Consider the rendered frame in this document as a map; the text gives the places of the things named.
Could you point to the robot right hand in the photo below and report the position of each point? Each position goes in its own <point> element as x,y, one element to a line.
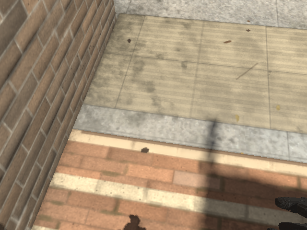
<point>294,205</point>

